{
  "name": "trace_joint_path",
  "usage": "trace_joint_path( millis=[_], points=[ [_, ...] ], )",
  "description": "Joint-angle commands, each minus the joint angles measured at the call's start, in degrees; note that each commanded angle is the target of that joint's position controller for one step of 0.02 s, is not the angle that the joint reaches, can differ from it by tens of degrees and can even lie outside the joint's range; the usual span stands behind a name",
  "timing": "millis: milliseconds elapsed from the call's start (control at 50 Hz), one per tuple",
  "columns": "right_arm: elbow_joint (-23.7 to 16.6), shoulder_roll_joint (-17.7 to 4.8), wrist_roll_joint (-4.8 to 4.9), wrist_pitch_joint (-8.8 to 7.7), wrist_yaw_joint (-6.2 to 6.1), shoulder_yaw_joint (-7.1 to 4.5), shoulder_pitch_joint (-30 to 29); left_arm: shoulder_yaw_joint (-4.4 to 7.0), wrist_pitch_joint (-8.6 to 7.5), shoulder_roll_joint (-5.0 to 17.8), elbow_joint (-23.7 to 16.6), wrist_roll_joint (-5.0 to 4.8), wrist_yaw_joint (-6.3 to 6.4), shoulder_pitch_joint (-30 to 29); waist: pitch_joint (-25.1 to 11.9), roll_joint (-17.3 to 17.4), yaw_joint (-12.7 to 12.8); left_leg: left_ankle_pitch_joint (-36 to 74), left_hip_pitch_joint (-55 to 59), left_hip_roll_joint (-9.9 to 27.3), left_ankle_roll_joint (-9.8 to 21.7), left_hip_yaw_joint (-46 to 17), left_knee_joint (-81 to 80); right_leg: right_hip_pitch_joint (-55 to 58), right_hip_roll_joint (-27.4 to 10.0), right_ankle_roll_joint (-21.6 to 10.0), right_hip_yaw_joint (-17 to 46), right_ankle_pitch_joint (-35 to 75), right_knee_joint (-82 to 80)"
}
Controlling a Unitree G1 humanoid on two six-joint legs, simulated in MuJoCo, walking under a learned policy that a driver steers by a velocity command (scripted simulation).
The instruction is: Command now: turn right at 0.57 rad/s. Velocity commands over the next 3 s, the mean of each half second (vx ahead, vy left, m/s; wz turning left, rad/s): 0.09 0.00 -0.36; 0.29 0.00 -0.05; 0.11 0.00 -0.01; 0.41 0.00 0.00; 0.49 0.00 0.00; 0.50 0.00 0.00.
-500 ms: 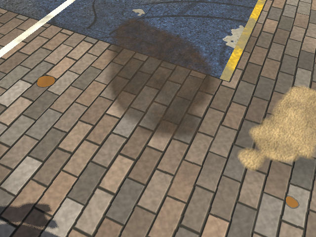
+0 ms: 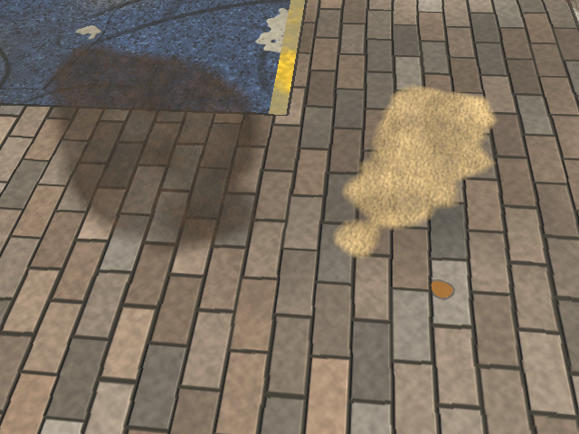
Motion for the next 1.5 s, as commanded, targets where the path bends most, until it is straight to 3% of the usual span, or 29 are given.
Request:
trace_joint_path(
  millis=[20, 180, 200, 220, 240, 260, 300, 340, 520, 600, 620, 640, 660, 680, 720, 800, 920, 1000, 1020, 1040, 1060, 1080, 1120, 1160, 1300, 1380, 1440, 1460, 1500],
  points=[
    [-5.1, -4.4, 0.23, -0.97, -0.32, -0.61, -2.8, 2.65, -0.24, 10.1, -2.7, 0.36, 0.10, 2.9, -4.9, -7.4, 1.8, -1.2, -4.5, -0.6, 0.2, -0.7, -3.5, 8.7, -15.7, -9.3, 17.5, 16.2, -4.0],
    [-5.4, -4.2, 0.96, -2.55, -1.26, 0.12, 4.1, 2.51, 0.32, 9.6, -3.9, -0.09, -0.43, -3.5, -6.7, -7.7, -2.5, 5.6, 15.4, -3.1, 3.3, 0.0, -27.1, 1.1, -11.2, -3.4, 21.2, 18.3, 0.9],
    [-5.3, -5.5, 0.33, -2.99, -1.70, -0.10, 4.8, 1.93, 0.19, 8.0, -4.0, -0.46, -0.16, -3.3, -6.6, -5.0, -2.6, 9.3, 20.8, 0.8, 4.3, -3.4, -34.2, -3.0, -8.6, -0.4, 19.3, 10.1, 3.5],
    [-6.6, -9.2, -0.59, -3.17, -2.09, -0.39, 3.0, 0.72, -0.04, 3.5, -4.1, -0.27, -0.07, 0.5, -7.5, 7.2, 0.1, 9.3, 25.0, 14.5, 7.4, -17.8, -40.0, -8.4, -2.1, 2.9, 10.8, -8.5, 13.9],
    [-7.6, -13.3, -0.58, -2.71, -1.51, -1.15, 0.4, 1.56, 0.06, 6.5, -4.0, 0.37, 0.54, 1.4, -5.3, 11.2, 0.2, 19.0, 19.3, 22.1, 15.2, -27.1, -39.3, -13.8, 5.2, 4.0, 1.7, -23.3, 22.8],
    [-7.0, -10.9, -0.40, -2.64, -0.94, -0.86, 1.9, 1.99, 0.25, 8.6, -3.3, 1.33, 0.70, 1.3, -5.0, 7.3, -0.1, 20.9, 15.7, 22.5, 18.5, -26.5, -38.5, -11.7, 1.8, 4.5, 3.0, -23.0, 31.3],
    [-7.0, -6.0, -0.46, -2.79, 0.00, 0.40, -1.4, 1.76, 0.37, 7.7, -1.4, 1.21, -0.32, 1.9, -2.6, 5.4, 1.3, 1.5, 14.8, 13.5, 14.1, -16.9, -40.9, -12.4, 0.1, 4.7, 2.7, -14.3, 34.4],
    [-5.6, -6.2, -0.47, -3.13, 0.03, 0.35, 0.9, 1.34, 0.16, 7.1, -0.8, 1.82, -1.72, 1.6, -1.5, 9.7, -0.2, -5.9, 19.4, 10.2, 12.6, -15.1, -43.2, -16.4, 0.0, 5.4, 1.2, -11.3, 34.2],
    [0.5, -8.5, -0.32, -5.28, 1.41, -1.37, 10.2, -1.05, -2.46, 3.6, -1.3, 1.41, -2.62, -8.0, 0.2, 7.8, -4.4, -3.2, 21.1, 11.7, 15.3, -12.8, -43.6, -11.3, -4.6, 5.1, -7.9, -12.6, 13.2],
    [1.1, -8.2, 0.66, -4.93, 1.85, -1.68, 8.5, -1.30, -3.94, 3.1, 2.1, 1.25, -1.33, 0.3, 0.1, 3.7, 1.1, -2.3, 7.2, 9.6, 13.5, -9.3, -37.1, 10.7, -2.8, 1.6, -10.8, -2.6, -2.6],
    [0.5, -5.8, 0.43, -5.26, 1.76, -0.96, 7.7, -0.82, -4.65, 4.8, 4.1, 1.37, -0.61, 6.1, -2.4, 0.3, 3.6, -3.5, 0.4, 7.4, 11.7, -7.0, -31.3, 20.9, -5.7, 0.9, -6.5, -4.7, -3.5],
    [-2.0, -0.5, 0.53, -5.69, 2.11, 0.67, 4.7, 0.22, -5.27, 9.9, 4.9, 2.13, 0.20, 12.9, -5.7, -11.2, 7.2, -6.9, -8.7, 1.4, 8.6, 0.3, -14.7, 28.4, -19.6, -1.9, 12.6, -22.1, -11.6],
    [-4.2, -2.4, 0.09, -5.91, 1.89, 0.36, 1.6, 1.80, -5.30, 15.5, 6.0, 1.38, 0.11, 15.8, -1.9, -15.2, 7.9, -10.7, -17.7, -2.9, 8.2, 4.2, -3.4, 24.1, -28.9, -7.6, 30.4, -33.2, -18.4],
    [-3.5, -6.3, -0.62, -5.72, 1.97, -0.75, 1.9, 0.98, -5.24, 11.9, 5.7, 1.31, -0.08, 12.1, 2.7, -7.4, 4.9, -6.9, -18.6, 1.2, 8.9, 0.1, 3.3, 19.4, -27.8, -8.9, 27.6, -33.0, -17.4],
    [-0.7, -5.2, -0.26, -6.00, 3.20, -0.61, 5.8, -0.75, -5.88, 6.0, 3.7, 1.00, -0.52, 5.1, 3.9, -6.0, 0.6, 1.7, -15.2, 3.7, 7.9, 0.1, 4.1, 15.0, -21.3, -6.1, 16.4, -17.4, -17.9],
    [0.7, -2.7, -1.33, -5.10, 3.26, 0.01, 6.8, -1.67, -7.12, 4.4, 6.0, 0.24, -0.32, 6.5, -0.6, -6.3, -1.5, 6.8, -8.8, 2.8, 3.9, 4.4, 5.0, 14.0, -16.4, -5.3, 0.3, 37.9, -11.3],
    [-1.3, 0.3, -0.39, -4.44, 2.70, 1.78, -2.1, -2.58, -5.88, 3.6, 9.9, 0.37, 0.47, 9.3, -0.2, -8.6, 0.8, 15.1, -0.8, -0.1, 3.7, 8.0, -12.5, 11.0, -14.0, -3.5, -5.3, 47.0, -7.5],
    [2.1, -1.7, -0.53, -5.21, 1.14, 1.21, 5.1, -2.36, -5.70, 4.7, 11.2, -0.02, 1.12, 7.1, -3.0, -6.8, -2.8, 16.5, 10.4, -2.1, 7.3, 6.6, -21.4, 12.2, -15.5, -1.9, -2.8, 49.1, 1.7],
    [3.8, -2.2, -0.92, -6.03, 0.73, 0.97, 9.6, -2.31, -5.70, 4.9, 11.5, -0.50, 1.07, 6.4, -4.7, -4.4, -5.4, 25.1, 17.4, -1.3, 8.1, 5.8, -28.1, 10.7, -13.5, -0.5, -4.0, 44.1, 8.3],
    [5.1, -6.1, -1.60, -6.84, 0.23, 0.23, 14.9, -2.73, -6.10, 3.8, 10.6, -0.73, 1.12, 8.0, -10.4, 0.5, -6.1, 47.5, 29.5, 8.1, 9.7, -2.5, -26.1, 4.0, -10.7, 1.3, -5.1, 26.4, 17.8],
    [5.2, -9.0, -1.25, -6.60, 0.24, -0.16, 16.4, -3.67, -5.32, -1.3, 12.3, -2.14, 1.17, 17.1, -18.7, 10.9, -2.7, 73.1, 38.8, 23.5, 20.3, -18.0, -23.3, -3.1, -2.7, 2.6, -7.1, -17.5, 33.4],
    [5.3, -7.3, 1.70, -6.09, 0.66, 0.11, 14.7, -2.65, -3.63, 2.2, 14.1, -0.99, 1.53, 16.8, -20.2, 7.5, -2.9, 63.4, 33.0, 24.0, 23.9, -21.8, -27.2, -3.5, -1.8, 2.8, -3.1, -25.5, 38.9],
    [3.8, -2.0, 1.26, -5.58, 0.45, 1.80, 4.9, -2.55, -2.60, 1.6, 13.4, 1.18, 1.14, 9.0, -7.1, 2.5, -0.8, 40.5, 20.4, 18.2, 20.2, -14.9, -33.8, -6.8, -4.7, 3.0, -2.1, -21.7, 38.7],
    [4.2, -0.2, 0.57, -5.30, -0.40, 2.70, 1.5, -2.91, -1.59, 0.0, 14.0, 1.29, 0.79, 8.0, -3.6, 4.2, 1.6, 34.2, 12.7, 13.2, 16.0, -7.7, -37.6, -2.1, -6.7, 4.1, -3.0, -16.9, 30.4],
    [7.2, -2.9, 0.23, -4.08, -0.28, 2.24, 2.8, -3.47, 0.41, -1.3, 17.1, 0.69, 1.83, 6.4, -4.6, 5.1, 0.7, 3.4, 8.7, 10.6, 13.2, -7.3, -40.5, 4.6, -5.7, 4.8, -6.8, -9.2, 11.5],
    [8.0, -4.3, 1.36, -2.38, 0.13, 1.07, 3.3, -3.60, -1.05, -0.5, 18.7, 2.33, 1.32, 10.4, -0.2, 3.5, 2.3, -23.3, -0.3, 8.8, 9.3, -9.0, -41.7, 8.8, -5.8, 0.9, -7.1, -16.0, 3.5],
    [4.0, 0.0, 1.24, -2.57, 1.23, 1.54, -3.8, -2.04, -2.40, 4.6, 20.4, 0.38, 1.65, 14.6, 6.5, -15.5, 4.2, -5.7, -6.0, -3.1, 5.5, 5.1, -18.1, 3.4, -20.5, -6.5, 18.4, -37.6, -19.1],
    [4.5, -0.3, 0.13, -3.07, 1.56, 1.35, -2.8, -1.47, -2.95, 4.9, 20.0, 0.96, 1.99, 11.8, 7.4, -15.9, 2.8, 0.1, -6.7, -2.2, 5.6, 4.8, -9.1, 3.2, -24.4, -7.7, 21.7, -32.8, -22.1],
    [6.4, -1.7, -0.95, -4.12, 2.49, 0.44, 1.6, -1.19, -3.95, 4.1, 18.6, 0.66, 2.12, 8.4, 3.5, -8.0, -0.8, 1.4, -6.7, -0.5, 5.6, 2.6, -3.6, 6.2, -21.3, -6.3, 16.1, -24.0, -20.5]
  ],
)
Next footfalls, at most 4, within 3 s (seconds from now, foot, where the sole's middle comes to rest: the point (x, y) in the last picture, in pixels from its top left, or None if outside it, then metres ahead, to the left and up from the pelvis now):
0.22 left None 0.06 0.13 -0.78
0.62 right None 0.08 -0.10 -0.78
1.04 left None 0.35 0.03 -0.78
1.38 right None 0.25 -0.15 -0.78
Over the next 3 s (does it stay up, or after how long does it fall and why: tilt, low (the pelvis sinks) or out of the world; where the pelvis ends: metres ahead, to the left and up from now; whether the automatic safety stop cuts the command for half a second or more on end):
stays up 1.00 -0.10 0.00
